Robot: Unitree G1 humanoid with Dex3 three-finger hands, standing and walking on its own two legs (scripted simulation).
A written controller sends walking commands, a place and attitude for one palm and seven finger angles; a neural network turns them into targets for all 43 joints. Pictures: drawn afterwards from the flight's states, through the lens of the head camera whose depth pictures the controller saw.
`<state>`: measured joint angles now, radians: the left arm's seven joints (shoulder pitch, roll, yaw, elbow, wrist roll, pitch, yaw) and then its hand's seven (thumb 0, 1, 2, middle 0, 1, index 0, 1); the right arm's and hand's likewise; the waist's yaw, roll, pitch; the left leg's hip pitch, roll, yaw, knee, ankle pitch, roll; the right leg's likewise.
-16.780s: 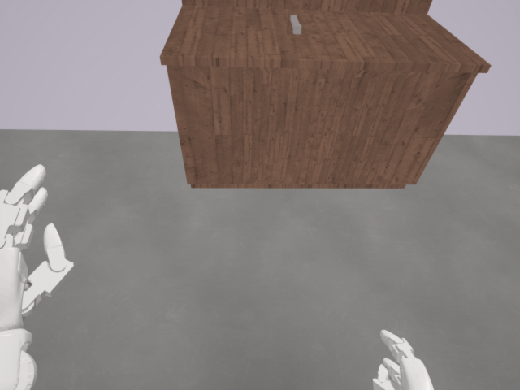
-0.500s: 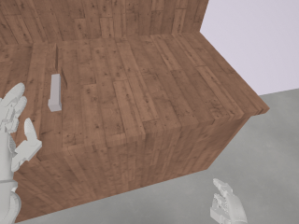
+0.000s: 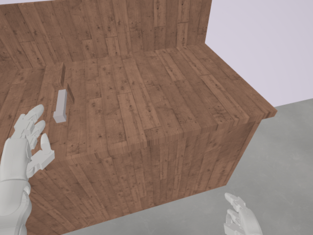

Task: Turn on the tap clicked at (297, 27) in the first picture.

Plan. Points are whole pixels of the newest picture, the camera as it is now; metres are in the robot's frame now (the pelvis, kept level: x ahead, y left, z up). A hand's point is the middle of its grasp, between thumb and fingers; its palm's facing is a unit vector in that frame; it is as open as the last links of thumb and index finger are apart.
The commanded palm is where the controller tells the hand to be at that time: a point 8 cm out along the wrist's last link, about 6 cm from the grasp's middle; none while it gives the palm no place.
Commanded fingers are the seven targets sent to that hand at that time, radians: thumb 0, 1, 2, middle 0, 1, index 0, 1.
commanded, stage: turn the palm inward beside the body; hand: left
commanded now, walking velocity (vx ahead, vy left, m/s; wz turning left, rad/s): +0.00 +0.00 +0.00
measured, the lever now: (60, 116) +0.42 +0.35 +0.07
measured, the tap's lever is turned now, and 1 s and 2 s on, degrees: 0 0 0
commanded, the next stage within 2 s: reach beside the lever's end, fingers flat in 1.92 s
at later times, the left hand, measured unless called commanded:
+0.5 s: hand (68, 157) +0.23 +0.21 +0.14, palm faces +0.48 -0.84 -0.26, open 7.4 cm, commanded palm +0.17 +0.26 +0.16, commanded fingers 0.00 0.90 0.90 -0.20 -0.30 -0.20 -0.30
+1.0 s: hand (55, 175) +0.20 +0.23 +0.13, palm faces +0.51 -0.85 -0.15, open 7.4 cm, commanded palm +0.14 +0.26 +0.14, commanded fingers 0.00 0.90 0.90 -0.20 -0.30 -0.20 -0.30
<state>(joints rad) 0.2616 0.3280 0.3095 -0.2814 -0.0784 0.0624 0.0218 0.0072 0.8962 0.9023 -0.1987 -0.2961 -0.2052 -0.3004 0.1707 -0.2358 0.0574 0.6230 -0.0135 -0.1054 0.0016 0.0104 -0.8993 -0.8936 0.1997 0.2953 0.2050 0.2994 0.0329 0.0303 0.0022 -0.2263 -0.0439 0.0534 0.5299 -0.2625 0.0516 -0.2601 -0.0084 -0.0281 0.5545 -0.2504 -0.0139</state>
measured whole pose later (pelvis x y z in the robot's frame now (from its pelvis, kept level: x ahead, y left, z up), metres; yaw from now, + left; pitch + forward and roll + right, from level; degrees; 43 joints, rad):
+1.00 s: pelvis +0.01 -0.03 -0.01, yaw +2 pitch +1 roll +0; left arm 0.46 0.23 0.27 -0.39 -0.20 -0.06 0.13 0.01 0.89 0.90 -0.20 -0.30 -0.21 -0.30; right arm 0.20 -0.22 0.05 0.66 0.00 -0.25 -0.08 0.01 -0.90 -0.89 0.20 0.30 0.20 0.30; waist 0.08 0.05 -0.05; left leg -0.36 -0.03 -0.03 0.70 -0.36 0.01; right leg -0.36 0.02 -0.09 0.69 -0.34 -0.05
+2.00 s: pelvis +0.02 -0.06 -0.02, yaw +3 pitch +1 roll +0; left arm 0.52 0.18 0.20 -0.47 -0.23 0.07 0.17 0.01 0.90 0.90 -0.20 -0.30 -0.21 -0.30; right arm 0.21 -0.25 0.04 0.64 0.00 -0.25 -0.09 0.01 -0.90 -0.89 0.20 0.29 0.20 0.30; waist 0.08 0.07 -0.07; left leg -0.36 -0.01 -0.07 0.71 -0.36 -0.02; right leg -0.35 0.04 -0.12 0.69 -0.36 -0.09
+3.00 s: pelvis +0.02 -0.02 -0.01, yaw +2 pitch +4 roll +0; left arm 0.05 0.24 0.35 0.04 -0.21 0.01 0.15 0.01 0.90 0.90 -0.18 -0.25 -0.19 -0.25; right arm 0.18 -0.23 0.04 0.70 0.00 -0.20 -0.11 0.01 -0.90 -0.89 0.20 0.30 0.20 0.30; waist 0.05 0.04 -0.06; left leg -0.41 -0.04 -0.02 0.70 -0.35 0.03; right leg -0.41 0.01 -0.07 0.68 -0.33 -0.04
